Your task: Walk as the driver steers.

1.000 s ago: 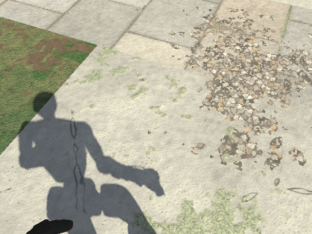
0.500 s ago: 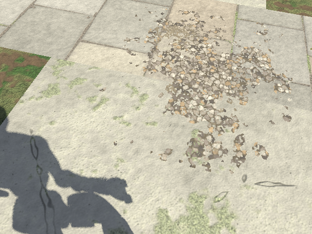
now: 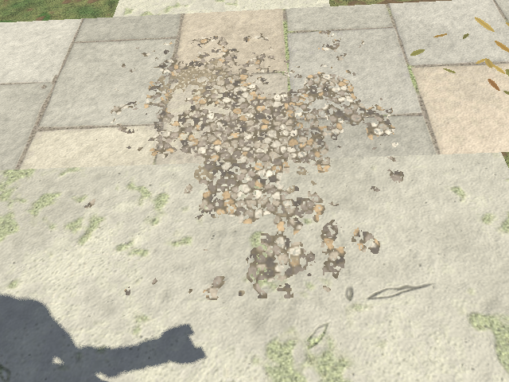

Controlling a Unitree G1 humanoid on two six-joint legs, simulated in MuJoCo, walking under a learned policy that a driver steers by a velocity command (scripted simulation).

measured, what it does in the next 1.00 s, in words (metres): walks ahead, turning left: left foot, then right foot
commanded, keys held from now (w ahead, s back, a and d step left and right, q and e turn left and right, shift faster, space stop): w+q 0.66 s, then w+e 0.34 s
